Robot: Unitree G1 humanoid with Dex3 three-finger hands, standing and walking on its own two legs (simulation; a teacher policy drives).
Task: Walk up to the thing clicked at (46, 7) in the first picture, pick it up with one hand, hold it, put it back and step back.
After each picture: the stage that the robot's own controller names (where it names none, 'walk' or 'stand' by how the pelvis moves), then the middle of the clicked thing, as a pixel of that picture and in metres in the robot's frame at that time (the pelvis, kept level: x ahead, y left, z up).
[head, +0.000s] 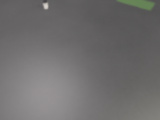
stand; (45, 4) +2.29 +0.68 -0.72
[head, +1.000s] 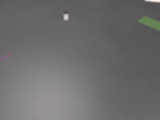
walk; (65, 15) +2.18 +0.29 -0.69
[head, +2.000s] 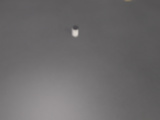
walk; (75, 31) +1.53 +0.13 -0.71
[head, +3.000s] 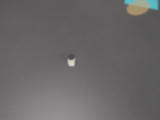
walk; (71, 60) +1.03 +0.15 -0.70
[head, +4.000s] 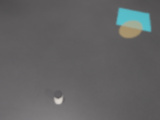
walk; (58, 97) +0.69 +0.17 -0.70
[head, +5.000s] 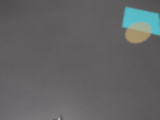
stand; (55, 117) +0.47 +0.19 -0.70
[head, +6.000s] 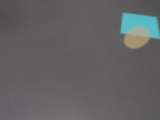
stand; out of the picture +0.43 +0.21 -0.72
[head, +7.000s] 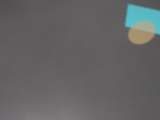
walk; out of the picture +0.36 +0.16 -0.72
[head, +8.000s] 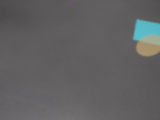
stand; out of the picture +0.43 +0.18 -0.71
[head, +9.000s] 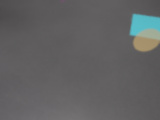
stand; out of the picture +0.40 +0.20 -0.73
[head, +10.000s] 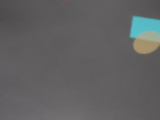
stand; out of the picture +0.39 +0.20 -0.73
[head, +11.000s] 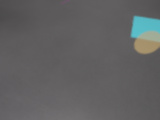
stand; out of the picture +0.39 +0.20 -0.73
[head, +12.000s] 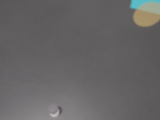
go down; (53, 110) +0.41 +0.20 -0.64
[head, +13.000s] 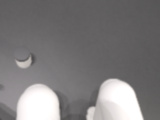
go down; (22, 57) +0.48 +0.22 -0.30
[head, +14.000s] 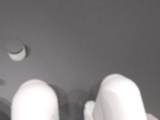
close in; (16, 49) +0.48 +0.23 -0.28
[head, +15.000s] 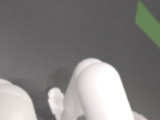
close in; out of the picture +0.47 +0.27 -0.23
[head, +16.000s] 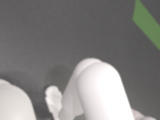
close; out of the picture +0.46 +0.28 -0.23
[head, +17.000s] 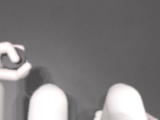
lift; (16, 64) +0.38 +0.25 -0.09
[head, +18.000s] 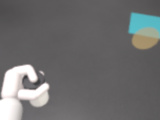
hold; (36, 89) +0.33 +0.18 +0.03
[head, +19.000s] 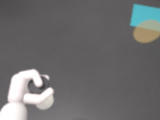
hold; (41, 93) +0.33 +0.17 -0.01
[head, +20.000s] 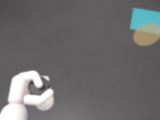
hold; (41, 94) +0.32 +0.17 +0.00
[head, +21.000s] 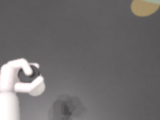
crouch; (32, 80) +0.37 +0.19 -0.06
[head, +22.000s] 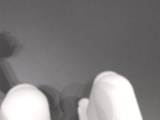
lower; out of the picture +0.50 +0.27 -0.11
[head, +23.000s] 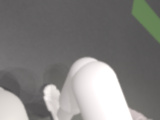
lower; out of the picture +0.46 +0.28 -0.24
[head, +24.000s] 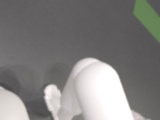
lower; out of the picture +0.46 +0.29 -0.24
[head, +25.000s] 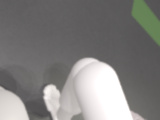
lower; out of the picture +0.46 +0.29 -0.24
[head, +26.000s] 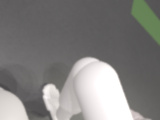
lower; out of the picture +0.47 +0.29 -0.24
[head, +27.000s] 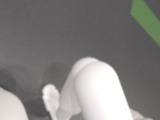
open; out of the picture +0.47 +0.29 -0.24
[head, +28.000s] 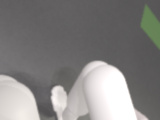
stand; out of the picture +0.46 +0.28 -0.25
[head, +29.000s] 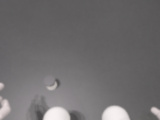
walk; (50, 82) +0.46 +0.20 -0.50
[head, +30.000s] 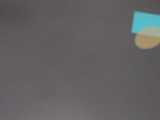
stand; out of the picture +0.41 +0.18 -0.66
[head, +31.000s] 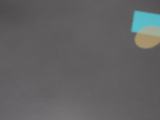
stand; out of the picture +0.40 +0.19 -0.67
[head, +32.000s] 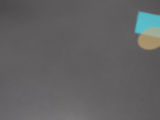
stand; out of the picture +0.42 +0.18 -0.70
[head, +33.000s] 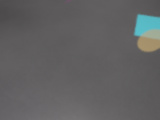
stand; out of the picture +0.42 +0.20 -0.72
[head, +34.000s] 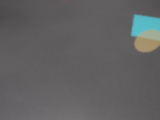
stand; out of the picture +0.39 +0.20 -0.73
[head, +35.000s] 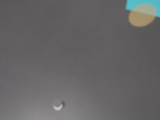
walk; (57, 103) +0.48 +0.16 -0.70
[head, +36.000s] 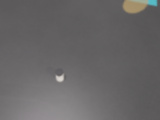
walk; (59, 75) +0.74 +0.22 -0.70
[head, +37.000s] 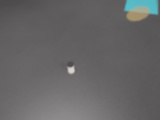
stand; (70, 67) +1.06 +0.25 -0.71
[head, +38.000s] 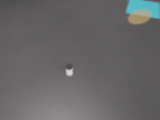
stand; (69, 69) +1.01 +0.18 -0.72
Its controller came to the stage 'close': yes
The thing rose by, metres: 0.70
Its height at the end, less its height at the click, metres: +0.00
